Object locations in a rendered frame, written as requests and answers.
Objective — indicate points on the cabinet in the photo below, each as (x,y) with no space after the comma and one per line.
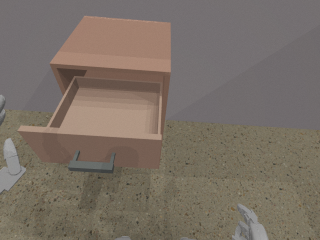
(116,48)

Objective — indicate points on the left robot hand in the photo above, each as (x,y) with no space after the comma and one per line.
(9,176)

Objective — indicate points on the right robot hand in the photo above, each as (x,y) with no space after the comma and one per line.
(253,230)

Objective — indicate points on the drawer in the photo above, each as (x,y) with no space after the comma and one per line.
(98,117)

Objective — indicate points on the handle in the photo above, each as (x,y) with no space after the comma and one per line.
(89,166)

